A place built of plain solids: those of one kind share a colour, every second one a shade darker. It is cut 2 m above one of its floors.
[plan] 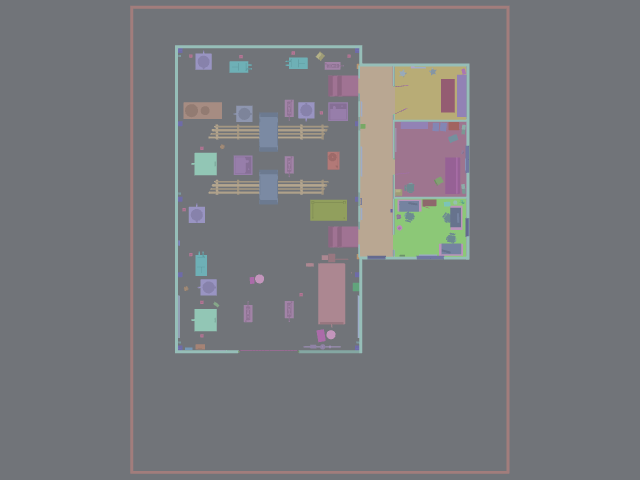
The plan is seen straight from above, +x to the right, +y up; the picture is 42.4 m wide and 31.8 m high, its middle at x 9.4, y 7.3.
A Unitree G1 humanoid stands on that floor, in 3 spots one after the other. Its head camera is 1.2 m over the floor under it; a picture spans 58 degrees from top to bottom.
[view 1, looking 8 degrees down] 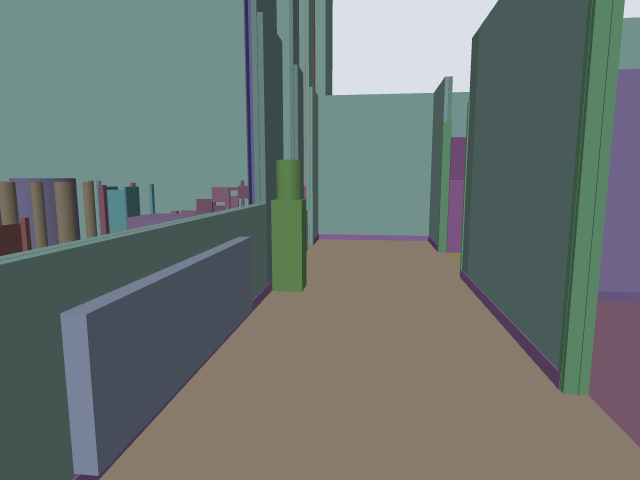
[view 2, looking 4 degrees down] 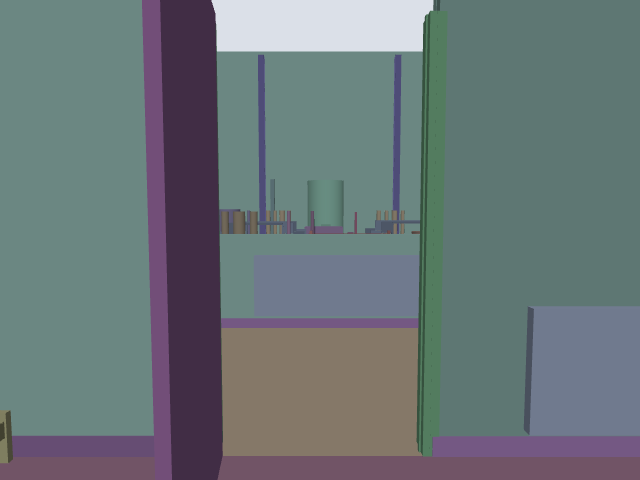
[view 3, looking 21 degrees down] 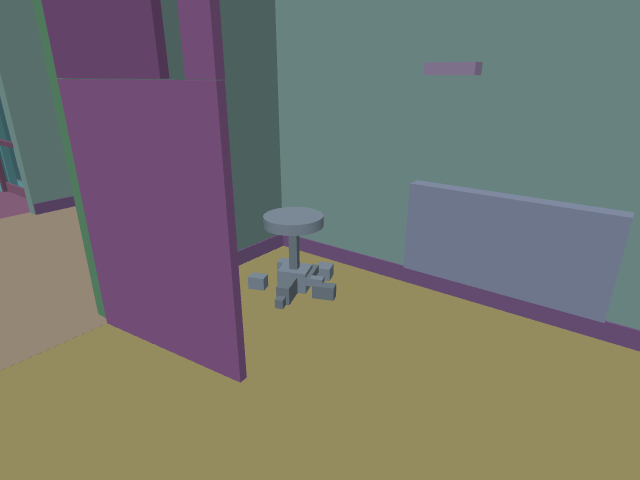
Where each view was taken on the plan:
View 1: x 13.15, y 10.20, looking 97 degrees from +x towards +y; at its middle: raised_floor_corridor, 8.62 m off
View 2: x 16.40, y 12.15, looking -180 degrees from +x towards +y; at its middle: wall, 4.35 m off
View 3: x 16.40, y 16.55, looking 127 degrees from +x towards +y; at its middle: wall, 3.02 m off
